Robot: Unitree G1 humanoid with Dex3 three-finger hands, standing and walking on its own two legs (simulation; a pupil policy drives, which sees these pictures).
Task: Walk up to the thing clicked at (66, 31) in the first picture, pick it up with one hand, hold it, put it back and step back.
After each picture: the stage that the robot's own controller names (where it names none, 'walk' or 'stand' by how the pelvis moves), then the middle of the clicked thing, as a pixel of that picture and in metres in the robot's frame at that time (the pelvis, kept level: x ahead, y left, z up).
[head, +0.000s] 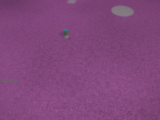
stand; (65, 33) +1.73 +0.21 -0.72
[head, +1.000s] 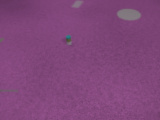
walk; (68, 40) +1.61 +0.27 -0.72
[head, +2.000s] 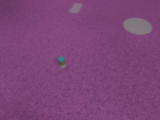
walk; (62, 62) +1.08 +0.26 -0.71
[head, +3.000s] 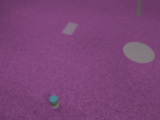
walk; (54, 102) +0.69 +0.22 -0.70
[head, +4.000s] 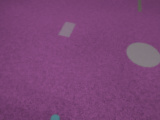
walk; out of the picture +0.47 +0.18 -0.70
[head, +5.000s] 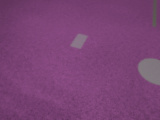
stand; out of the picture +0.43 +0.17 -0.71
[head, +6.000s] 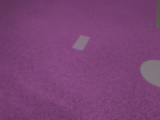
stand; out of the picture +0.42 +0.19 -0.72
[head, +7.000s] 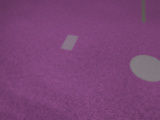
stand; out of the picture +0.38 +0.21 -0.72
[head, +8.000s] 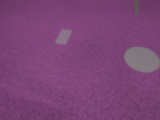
stand; out of the picture +0.39 +0.23 -0.72
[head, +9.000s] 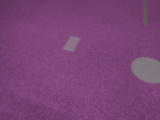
stand; out of the picture +0.40 +0.20 -0.73
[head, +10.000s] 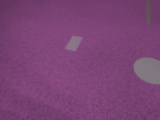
stand; out of the picture +0.40 +0.20 -0.73
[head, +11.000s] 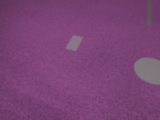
go down; out of the picture +0.39 +0.20 -0.73
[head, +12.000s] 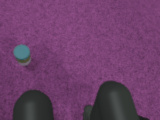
go down; (23, 55) +0.51 +0.19 -0.34
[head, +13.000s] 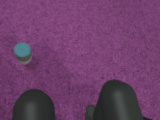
approach; (23, 54) +0.51 +0.19 -0.31
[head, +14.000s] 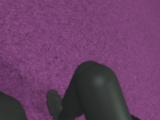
close in; out of the picture +0.50 +0.24 -0.24
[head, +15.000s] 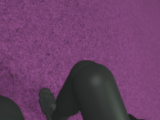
close; out of the picture +0.49 +0.26 -0.24
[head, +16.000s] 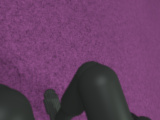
lift; out of the picture +0.44 +0.21 -0.25
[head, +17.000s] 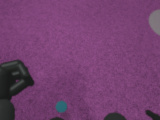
lift; (61, 106) +0.38 +0.11 -0.50
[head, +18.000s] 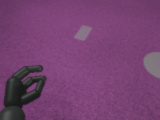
close; out of the picture +0.34 +0.13 -0.67
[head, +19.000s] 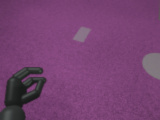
hold; out of the picture +0.33 +0.12 -0.67
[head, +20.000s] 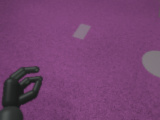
stand; out of the picture +0.36 +0.13 -0.67
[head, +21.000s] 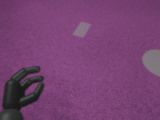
stand; out of the picture +0.35 +0.12 -0.67
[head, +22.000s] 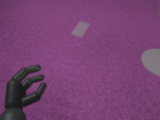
stand; out of the picture +0.34 +0.12 -0.66
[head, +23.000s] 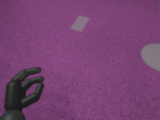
stand; out of the picture +0.36 +0.12 -0.66
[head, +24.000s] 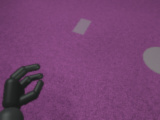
close; out of the picture +0.35 +0.11 -0.66
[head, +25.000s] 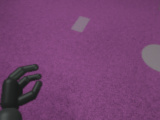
close; out of the picture +0.36 +0.12 -0.65
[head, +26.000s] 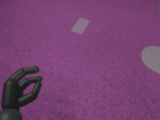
close; out of the picture +0.36 +0.12 -0.66
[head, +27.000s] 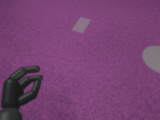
close; out of the picture +0.35 +0.12 -0.66
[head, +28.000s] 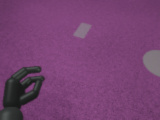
close; out of the picture +0.35 +0.12 -0.67
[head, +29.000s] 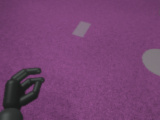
close; out of the picture +0.35 +0.12 -0.67
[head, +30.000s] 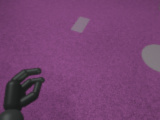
close; out of the picture +0.35 +0.12 -0.66
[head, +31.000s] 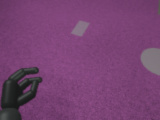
close; out of the picture +0.35 +0.12 -0.67
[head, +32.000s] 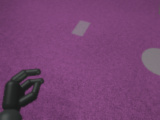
close; out of the picture +0.35 +0.12 -0.67
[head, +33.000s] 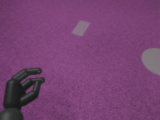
close; out of the picture +0.35 +0.12 -0.67
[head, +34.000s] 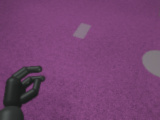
close; out of the picture +0.35 +0.12 -0.67
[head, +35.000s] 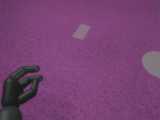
close; out of the picture +0.35 +0.12 -0.67
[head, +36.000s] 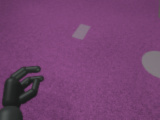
close; out of the picture +0.35 +0.12 -0.67
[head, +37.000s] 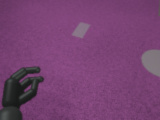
close; out of the picture +0.35 +0.12 -0.67
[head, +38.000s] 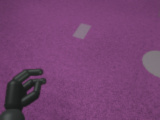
close; out of the picture +0.35 +0.12 -0.67
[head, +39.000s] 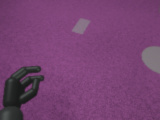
close; out of the picture +0.36 +0.12 -0.67
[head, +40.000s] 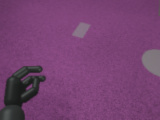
close; out of the picture +0.35 +0.12 -0.67
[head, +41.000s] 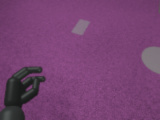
close; out of the picture +0.35 +0.12 -0.67
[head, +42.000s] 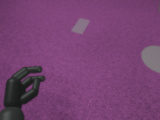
close; out of the picture +0.36 +0.12 -0.67
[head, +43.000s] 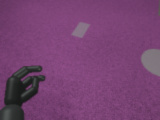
close; out of the picture +0.35 +0.13 -0.67
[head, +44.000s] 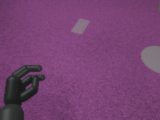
close; out of the picture +0.36 +0.12 -0.67
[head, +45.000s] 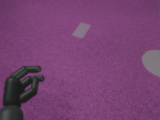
close; out of the picture +0.35 +0.12 -0.67
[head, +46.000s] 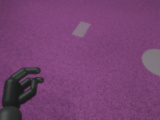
close; out of the picture +0.35 +0.12 -0.67
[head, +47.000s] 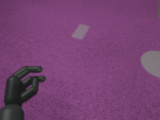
close; out of the picture +0.35 +0.12 -0.68
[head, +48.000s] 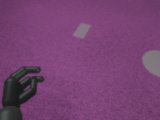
close; out of the picture +0.35 +0.12 -0.67
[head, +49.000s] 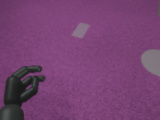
close; out of the picture +0.35 +0.12 -0.67
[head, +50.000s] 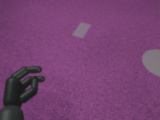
close; out of the picture +0.35 +0.12 -0.67
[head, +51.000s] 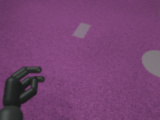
close; out of the picture +0.35 +0.12 -0.67
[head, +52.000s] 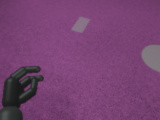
close; out of the picture +0.36 +0.13 -0.66
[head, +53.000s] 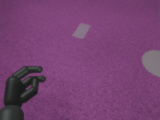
close; out of the picture +0.35 +0.12 -0.67
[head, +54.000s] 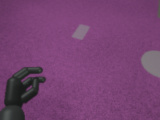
close; out of the picture +0.35 +0.12 -0.67
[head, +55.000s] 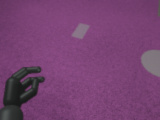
close; out of the picture +0.35 +0.12 -0.68
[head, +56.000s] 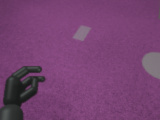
close; out of the picture +0.35 +0.12 -0.68
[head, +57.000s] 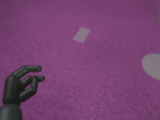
close; out of the picture +0.35 +0.12 -0.68
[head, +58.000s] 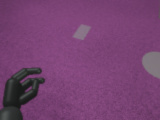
close; out of the picture +0.35 +0.12 -0.68
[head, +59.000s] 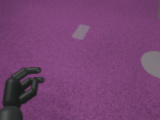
close; out of the picture +0.35 +0.12 -0.68
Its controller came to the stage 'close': yes
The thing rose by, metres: 0.01
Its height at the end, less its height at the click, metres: +0.00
